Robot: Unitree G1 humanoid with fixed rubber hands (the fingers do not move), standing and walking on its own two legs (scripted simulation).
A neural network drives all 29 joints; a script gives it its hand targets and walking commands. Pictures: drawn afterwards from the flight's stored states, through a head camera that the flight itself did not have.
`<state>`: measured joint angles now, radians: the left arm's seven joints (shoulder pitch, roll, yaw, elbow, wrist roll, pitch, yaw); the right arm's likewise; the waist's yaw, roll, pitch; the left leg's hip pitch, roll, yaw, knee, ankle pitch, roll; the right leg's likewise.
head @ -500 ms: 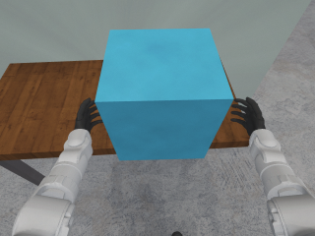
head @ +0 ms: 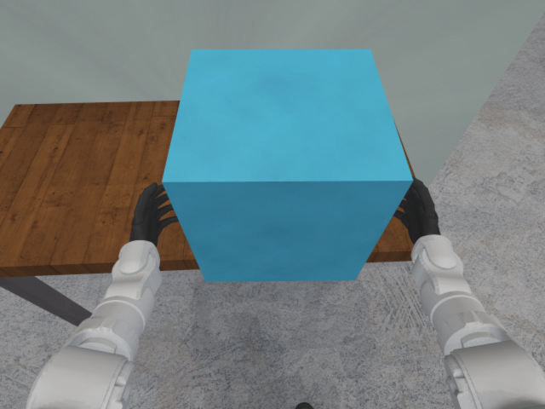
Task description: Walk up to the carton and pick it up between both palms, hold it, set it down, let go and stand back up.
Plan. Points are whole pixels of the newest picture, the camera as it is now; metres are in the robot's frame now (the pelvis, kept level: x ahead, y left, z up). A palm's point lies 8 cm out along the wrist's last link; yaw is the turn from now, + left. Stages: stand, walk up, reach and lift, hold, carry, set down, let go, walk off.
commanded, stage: reach and lift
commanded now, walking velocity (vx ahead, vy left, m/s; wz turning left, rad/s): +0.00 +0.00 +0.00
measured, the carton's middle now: (280, 175) +0.46 -0.06 +0.04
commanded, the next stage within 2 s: none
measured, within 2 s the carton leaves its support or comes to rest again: leaves its support in 1.16 s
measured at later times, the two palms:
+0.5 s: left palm (159, 211) +0.41 +0.14 +0.03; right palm (392, 204) +0.38 -0.23 +0.03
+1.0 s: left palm (142, 195) +0.43 +0.16 +0.05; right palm (372, 176) +0.42 -0.20 +0.05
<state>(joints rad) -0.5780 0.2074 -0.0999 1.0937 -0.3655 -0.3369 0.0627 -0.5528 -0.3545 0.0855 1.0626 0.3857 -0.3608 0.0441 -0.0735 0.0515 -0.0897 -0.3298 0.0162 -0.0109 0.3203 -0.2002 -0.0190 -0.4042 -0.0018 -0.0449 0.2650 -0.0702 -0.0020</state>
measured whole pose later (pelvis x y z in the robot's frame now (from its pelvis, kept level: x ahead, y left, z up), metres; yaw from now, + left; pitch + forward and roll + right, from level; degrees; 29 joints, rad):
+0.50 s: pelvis +0.00 +0.01 +0.00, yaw -1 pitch +12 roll +0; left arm -0.69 0.15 -0.10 1.05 -0.31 -0.24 0.11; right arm -0.66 -0.30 0.06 1.04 0.33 -0.27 -0.02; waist -0.05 0.05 -0.06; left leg -0.30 0.00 0.00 0.27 -0.18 -0.01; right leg -0.37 -0.01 -0.03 0.19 -0.03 0.01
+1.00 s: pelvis +0.00 +0.00 +0.00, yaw +0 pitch +13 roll +0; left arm -0.82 0.18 -0.05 1.12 -0.29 -0.15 0.14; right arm -0.81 -0.27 0.05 1.07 0.22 -0.14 -0.11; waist -0.01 0.04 -0.08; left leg -0.31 0.01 -0.01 0.21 -0.14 -0.01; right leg -0.37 -0.01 -0.04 0.14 0.00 0.00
